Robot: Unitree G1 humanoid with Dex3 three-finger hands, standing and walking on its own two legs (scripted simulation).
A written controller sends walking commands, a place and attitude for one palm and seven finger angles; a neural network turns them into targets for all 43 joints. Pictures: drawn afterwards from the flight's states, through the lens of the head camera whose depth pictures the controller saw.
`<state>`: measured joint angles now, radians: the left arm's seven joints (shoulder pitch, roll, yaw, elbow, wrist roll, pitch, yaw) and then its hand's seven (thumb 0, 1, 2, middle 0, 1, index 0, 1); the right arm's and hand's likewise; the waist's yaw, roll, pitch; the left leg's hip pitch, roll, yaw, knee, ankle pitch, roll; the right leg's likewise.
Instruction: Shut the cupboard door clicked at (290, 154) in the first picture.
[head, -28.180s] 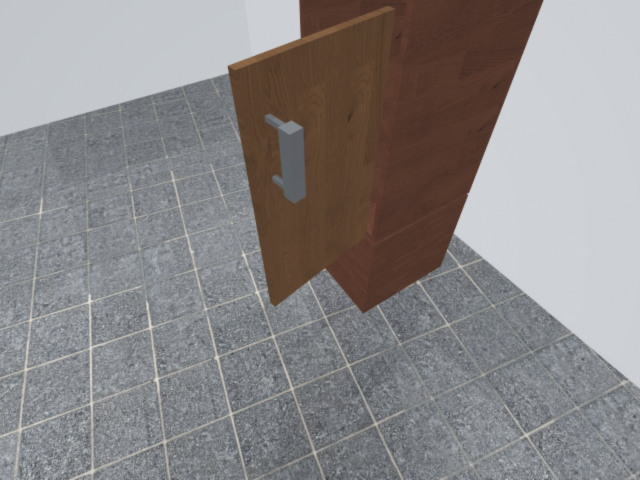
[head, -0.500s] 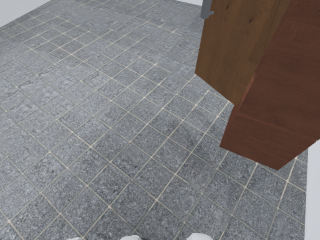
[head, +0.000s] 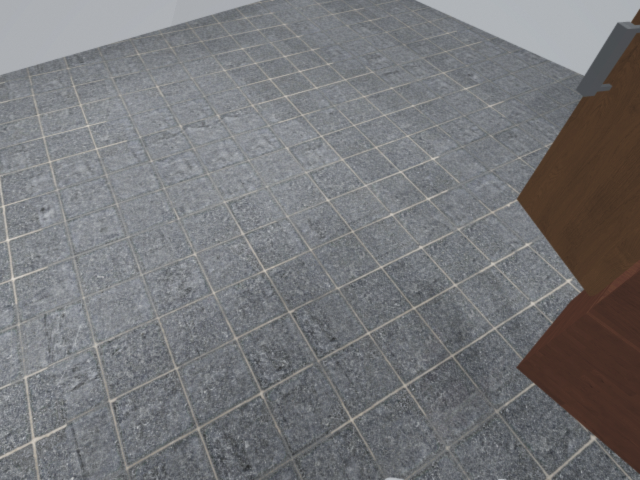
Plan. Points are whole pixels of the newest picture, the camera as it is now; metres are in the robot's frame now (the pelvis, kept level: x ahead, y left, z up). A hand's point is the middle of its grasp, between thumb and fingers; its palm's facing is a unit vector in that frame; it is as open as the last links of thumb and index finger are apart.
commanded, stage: walk to a spot facing it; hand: left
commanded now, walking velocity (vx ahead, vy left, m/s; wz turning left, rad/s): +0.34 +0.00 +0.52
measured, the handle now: (615, 60) +0.86 -0.54 +0.11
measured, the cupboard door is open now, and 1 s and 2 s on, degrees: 62 62 62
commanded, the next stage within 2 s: turn to face it in 1.04 s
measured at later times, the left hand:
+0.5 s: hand out of the picture +0.10 +0.13 -0.14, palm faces +0.35 -0.91 -0.21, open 7.3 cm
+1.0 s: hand (154, 317) +0.37 +0.29 -0.14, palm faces +0.44 -0.87 -0.24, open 7.3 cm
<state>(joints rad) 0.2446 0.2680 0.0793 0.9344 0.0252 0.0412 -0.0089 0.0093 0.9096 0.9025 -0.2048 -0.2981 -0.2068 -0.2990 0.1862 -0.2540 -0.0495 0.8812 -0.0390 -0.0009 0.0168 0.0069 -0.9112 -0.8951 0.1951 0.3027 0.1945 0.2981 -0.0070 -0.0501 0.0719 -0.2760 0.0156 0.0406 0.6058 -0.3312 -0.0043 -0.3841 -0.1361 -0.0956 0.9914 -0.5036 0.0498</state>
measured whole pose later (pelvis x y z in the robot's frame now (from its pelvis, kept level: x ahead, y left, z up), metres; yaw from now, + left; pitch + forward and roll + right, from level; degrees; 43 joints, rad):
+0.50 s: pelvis +0.16 -0.03 +0.02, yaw +18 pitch +1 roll +1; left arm 0.35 0.13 0.04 0.99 0.03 -0.07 0.01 0.01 0.91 0.90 -0.20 -0.30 -0.21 -0.30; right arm 0.15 -0.21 -0.07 0.95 -0.03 0.02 0.05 0.01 -0.91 -0.90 0.19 0.30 0.19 0.30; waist -0.01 0.01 0.08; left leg -0.58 0.08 0.07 0.94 -0.24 0.00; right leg -0.07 -0.10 -0.29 0.35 -0.29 0.00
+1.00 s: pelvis +0.36 +0.07 +0.01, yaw +27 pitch +0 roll +1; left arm 0.16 0.21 0.07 0.92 0.03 -0.02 -0.03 0.01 0.92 0.90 -0.20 -0.30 -0.20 -0.30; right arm 0.31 -0.20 -0.05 1.04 -0.03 -0.02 -0.01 0.00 -0.93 -0.89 0.20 0.30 0.20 0.30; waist -0.03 0.01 0.06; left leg -0.15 -0.01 0.05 0.45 -0.29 0.03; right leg -0.45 -0.11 -0.08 0.70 -0.23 0.04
